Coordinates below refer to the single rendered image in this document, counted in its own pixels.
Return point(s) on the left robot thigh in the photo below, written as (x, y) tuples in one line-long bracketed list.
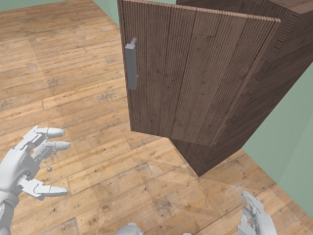
[(129, 230)]

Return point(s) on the handle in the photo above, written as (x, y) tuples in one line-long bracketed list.
[(131, 67)]

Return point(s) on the left robot forearm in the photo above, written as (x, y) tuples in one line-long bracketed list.
[(8, 202)]

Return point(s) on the cupboard door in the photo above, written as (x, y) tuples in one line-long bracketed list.
[(192, 64)]

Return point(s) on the robot left shin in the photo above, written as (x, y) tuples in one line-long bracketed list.
[(132, 224)]

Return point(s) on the robot left hand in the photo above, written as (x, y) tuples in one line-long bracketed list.
[(18, 161)]

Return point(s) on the robot right hand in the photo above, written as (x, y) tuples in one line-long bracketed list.
[(261, 222)]

